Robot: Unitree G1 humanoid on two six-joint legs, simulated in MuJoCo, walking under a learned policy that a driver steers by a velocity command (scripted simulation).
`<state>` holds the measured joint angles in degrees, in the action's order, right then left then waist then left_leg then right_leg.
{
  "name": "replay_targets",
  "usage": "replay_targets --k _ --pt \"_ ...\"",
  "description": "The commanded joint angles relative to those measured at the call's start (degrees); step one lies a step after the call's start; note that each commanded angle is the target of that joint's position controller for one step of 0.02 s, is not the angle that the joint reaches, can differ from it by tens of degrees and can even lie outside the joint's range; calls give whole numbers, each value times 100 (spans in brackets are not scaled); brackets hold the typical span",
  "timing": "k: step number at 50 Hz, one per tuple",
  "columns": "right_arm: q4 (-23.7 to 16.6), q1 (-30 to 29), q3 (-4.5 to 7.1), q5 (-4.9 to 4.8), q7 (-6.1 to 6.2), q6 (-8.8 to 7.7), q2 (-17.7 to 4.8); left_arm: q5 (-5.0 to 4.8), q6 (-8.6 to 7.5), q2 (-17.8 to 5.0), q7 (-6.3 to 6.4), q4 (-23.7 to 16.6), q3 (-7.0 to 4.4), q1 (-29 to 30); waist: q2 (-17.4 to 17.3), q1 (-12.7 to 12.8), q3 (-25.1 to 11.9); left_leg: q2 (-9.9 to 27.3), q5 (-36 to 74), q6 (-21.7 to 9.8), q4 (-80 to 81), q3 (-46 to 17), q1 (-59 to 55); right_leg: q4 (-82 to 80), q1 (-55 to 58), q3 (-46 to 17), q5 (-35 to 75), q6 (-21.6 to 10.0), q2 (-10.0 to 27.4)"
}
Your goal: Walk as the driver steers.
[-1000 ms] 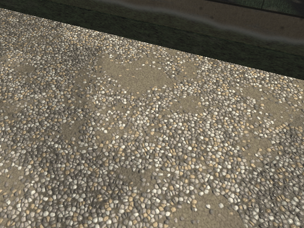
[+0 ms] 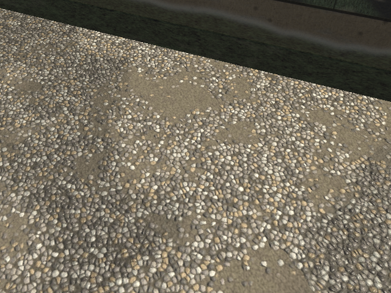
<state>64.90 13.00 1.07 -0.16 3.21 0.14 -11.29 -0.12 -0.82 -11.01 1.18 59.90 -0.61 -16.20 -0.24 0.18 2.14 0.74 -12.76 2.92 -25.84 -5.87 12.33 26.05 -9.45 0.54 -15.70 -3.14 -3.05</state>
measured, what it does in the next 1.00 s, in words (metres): walks ahead: left foot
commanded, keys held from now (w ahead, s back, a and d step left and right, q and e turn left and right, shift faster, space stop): no key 0.18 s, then w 0.56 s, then w+e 0.26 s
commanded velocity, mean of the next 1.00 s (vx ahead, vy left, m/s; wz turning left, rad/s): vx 0.29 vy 0.00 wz -0.06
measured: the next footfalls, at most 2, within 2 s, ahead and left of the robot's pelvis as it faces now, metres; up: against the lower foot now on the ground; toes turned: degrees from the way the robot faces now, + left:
left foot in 0.52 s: +0.13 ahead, +0.17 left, +0.00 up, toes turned +2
right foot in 1.04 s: +0.50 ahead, -0.05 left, +0.00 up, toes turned -8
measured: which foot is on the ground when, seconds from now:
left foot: down 0.00-0.24, up 0.26-0.50, down 0.52-1.00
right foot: down 0.00-0.52, up 0.54-1.00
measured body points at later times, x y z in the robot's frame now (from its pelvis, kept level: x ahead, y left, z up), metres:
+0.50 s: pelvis +0.06 +0.05 +0.00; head +0.07 +0.07 +0.45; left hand +0.02 +0.31 -0.15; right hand +0.13 -0.22 -0.13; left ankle +0.09 +0.16 -0.73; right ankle -0.02 -0.09 -0.74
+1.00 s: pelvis +0.30 +0.06 -0.02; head +0.34 +0.06 +0.43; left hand +0.54 +0.25 -0.12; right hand +0.19 -0.19 -0.16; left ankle +0.09 +0.16 -0.74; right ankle +0.46 -0.05 -0.73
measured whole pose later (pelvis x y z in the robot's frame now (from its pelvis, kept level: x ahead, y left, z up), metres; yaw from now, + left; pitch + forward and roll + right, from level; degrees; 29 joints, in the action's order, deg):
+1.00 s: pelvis +0.30 +0.06 -0.02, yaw -5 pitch +3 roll +0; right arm 60.8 26.3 1.7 0.4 1.3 -4.3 -13.3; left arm -1.7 -4.7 -12.6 -3.7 45.9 -1.4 0.6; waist 1.1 -4.0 1.8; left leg -1.3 -24.4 -0.8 -10.6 7.2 -11.8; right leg 33.0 -34.9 4.1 -1.1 -6.6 0.6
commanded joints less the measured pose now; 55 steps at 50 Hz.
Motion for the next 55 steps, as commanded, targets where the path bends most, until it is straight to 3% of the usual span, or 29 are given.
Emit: replay_targets --k 1,9,10,11,12,14,16,17,19,22,25,26,27,28,29,30,31,33,36,39,42,46,49,50,51,52,53,54,55 --pt "-86 273 68 0 15 -27 -542 -2 -33 -552 15 -109 -88 -346 29 0 75 28 741 -202 241 70 -74 -616 -268 -439 778 -61 465" --pt "-76 348 50 -1 15 -29 -527 -5 -34 -531 19 -87 -75 -425 28 1 95 22 735 -201 236 81 -59 -606 -272 -427 782 -58 459" --pt "-28 453 28 2 16 -23 -442 2 -30 -491 25 -32 -65 -521 75 2 -45 -56 320 -203 198 183 -122 -709 -221 -431 120 -69 440" --pt "-29 439 25 -16 22 -19 -416 -29 -14 -594 44 -17 -102 -562 182 42 38 -213 -307 -224 -27 364 27 -854 -274 -540 -941 -150 456" --pt "-85 355 36 -38 23 -38 -442 -78 -3 -839 68 -39 -180 -602 448 107 182 -402 -1044 -261 -478 604 375 -1074 -331 -897 -2065 -353 658" --pt "-364 -71 32 -54 -22 -189 -475 -115 -50 -1205 96 -67 -308 -842 965 286 612 -212 -1284 -374 -1575 698 1316 -1839 -365 -2373 -3376 -981 1760" --pt "-544 -348 69 -120 -121 -369 -530 -36 -190 -1169 97 -127 -341 -844 863 309 931 219 -1509 -498 -2663 384 2231 -2124 -118 -3070 -2778 -1355 2341" --pt "-563 -303 98 -149 -169 -444 -553 -41 -253 -1064 80 -167 -325 -815 674 236 890 372 -1543 -563 -2900 300 2612 -2063 229 -2998 -2359 -1337 2363" --pt "-610 -338 127 -183 -247 -578 -564 -141 -300 -974 55 -285 -316 -674 448 162 671 493 -1261 -632 -2205 377 2538 -1944 567 -2278 -1502 -1021 2045" --pt "-571 -231 130 -181 -334 -651 -419 -188 -237 -1155 23 -338 -355 -640 626 42 354 109 -621 -504 -900 949 993 -1622 -92 -1244 -938 -798 1460" --pt "-138 950 263 -167 -318 -569 -554 -198 -222 -1125 -8 -437 -325 -509 417 -515 92 -282 7 -439 -293 1191 -1054 -690 -1343 -890 -804 -618 1113" --pt "-63 1544 362 -153 -278 -575 -866 -147 -274 -814 -47 -554 -224 -276 -278 -817 -27 483 -502 -695 306 81 -1684 834 -1900 -354 -323 -310 704" --pt "-39 2272 515 -118 -284 -593 -1668 -72 -396 -307 -57 -830 -97 -241 -1821 -877 -475 1953 -1376 -1484 1288 -2538 -2491 2982 -3097 226 -1188 19 52" --pt "3 2140 414 11 -350 -691 -1436 -215 -482 -498 -50 -898 -148 -211 -1378 -707 -406 2393 -2498 -1943 1754 -3867 -2188 4222 -3640 -524 -1529 -72 141" --pt "-213 1480 306 -12 -388 -769 -1120 -329 -548 -757 -80 -976 -195 -49 -804 -461 157 2268 -2649 -1791 1749 -3300 -1754 4618 -4069 -712 -971 -233 522" --pt "-389 975 224 -25 -433 -794 -888 -303 -579 -849 -104 -943 -224 -23 -590 -288 330 1918 -2066 -1557 1768 -2483 -1446 4550 -3982 -630 -357 -287 761" --pt "-508 675 178 -16 -469 -783 -816 -206 -593 -886 -96 -902 -266 -31 -447 -153 345 1642 -1300 -1388 1820 -1842 -1214 4249 -3781 -572 97 -277 918" --pt "-517 748 107 17 -462 -716 -608 -134 -536 -910 -131 -863 -329 -6 -524 -77 297 1192 50 -1150 1875 -833 -964 3725 -3282 -390 584 -172 1065" --pt "-428 1209 118 36 -363 -663 -761 -91 -437 -694 -163 -987 -304 380 -377 -146 281 1080 1548 -1273 1872 -296 -1072 3239 -3465 -153 1005 83 1054" --pt "-506 1241 133 64 -258 -608 -892 -117 -423 -524 -184 -1288 -228 1139 -309 -274 379 1015 1866 -1243 1994 148 -1001 2136 -3481 -43 1598 213 972" --pt "-503 1437 143 54 -206 -612 -935 -158 -422 -455 -268 -1484 -160 1724 -358 -432 493 1008 1751 -1161 2179 551 -984 1294 -3136 145 2138 142 802" --pt "-474 1588 175 19 -205 -552 -930 -188 -446 -469 -433 -1751 -125 2221 -310 -431 609 1280 2382 -1105 1915 946 -1701 763 -3148 150 1929 -166 641" --pt "-656 1327 248 52 -152 -464 -1164 -153 -477 -730 -534 -1807 -240 1926 -579 -48 88 1397 5200 -949 868 1214 -2202 802 -2329 514 1237 -480 209" --pt "-735 1236 273 92 -125 -402 -1244 -159 -465 -942 -540 -1680 -354 1335 -727 272 -322 1359 6092 -876 11 1304 -2269 845 -1659 635 1003 -597 -19" --pt "-851 1092 280 102 -111 -350 -1304 -171 -441 -1220 -518 -1432 -515 409 -701 741 -835 1195 6187 -729 -1254 1440 -1838 570 -386 634 1189 -763 -195" --pt "-1055 1092 227 153 -107 -393 -1247 -125 -378 -1660 -423 -1268 -673 -508 -132 1040 -1443 959 4502 -559 -3011 1439 -272 555 1491 -732 1039 -1099 633" --pt "-1223 1804 -62 209 -285 -599 -284 -90 -378 -2033 -411 -1259 -720 -683 1387 380 -2287 -377 -1281 -201 -5221 893 2289 -65 3552 -4177 -125 -2324 2212" --pt "-1282 1201 58 -41 -372 -885 -805 -60 -366 -1545 -351 -1186 -618 -820 922 748 -2396 -329 -1721 -386 -5899 -152 2965 -863 3622 -4864 -408 -2196 2187" --pt "-1580 587 142 -233 -393 -1026 -1123 -58 -406 -1346 -313 -1243 -564 -439 796 671 -1398 2 -1291 -533 -5771 -147 3432 -979 2884 -3955 -3 -1860 2001"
